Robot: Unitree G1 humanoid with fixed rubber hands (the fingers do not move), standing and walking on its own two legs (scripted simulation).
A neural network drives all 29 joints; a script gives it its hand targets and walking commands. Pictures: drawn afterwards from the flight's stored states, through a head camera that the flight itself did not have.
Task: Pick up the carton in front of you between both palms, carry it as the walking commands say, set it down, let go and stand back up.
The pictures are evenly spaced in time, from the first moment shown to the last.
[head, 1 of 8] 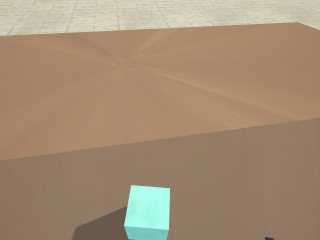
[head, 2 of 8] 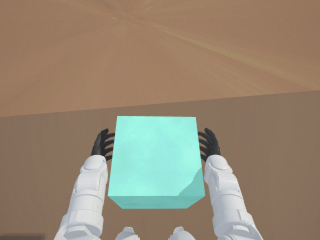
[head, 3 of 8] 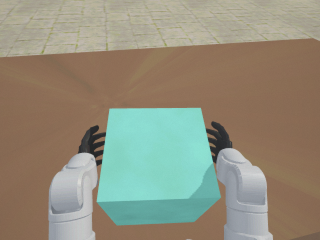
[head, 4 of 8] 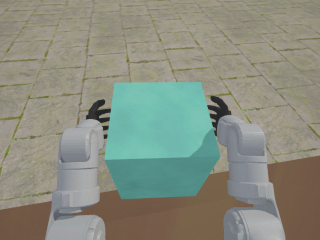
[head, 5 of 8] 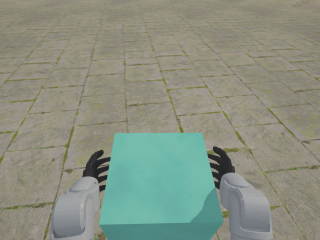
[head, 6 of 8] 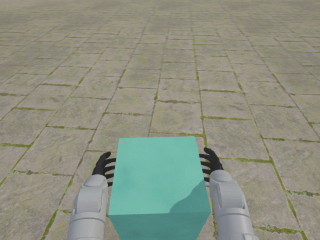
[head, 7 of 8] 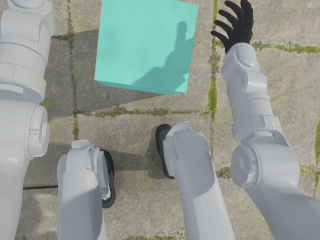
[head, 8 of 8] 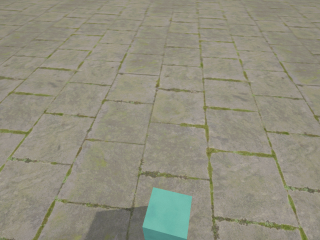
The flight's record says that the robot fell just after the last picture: no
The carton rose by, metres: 0.68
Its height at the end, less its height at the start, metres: -0.30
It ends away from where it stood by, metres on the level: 5.87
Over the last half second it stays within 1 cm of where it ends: yes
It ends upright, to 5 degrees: yes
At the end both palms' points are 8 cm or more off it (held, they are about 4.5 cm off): yes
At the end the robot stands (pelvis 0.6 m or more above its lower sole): yes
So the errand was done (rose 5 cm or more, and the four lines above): yes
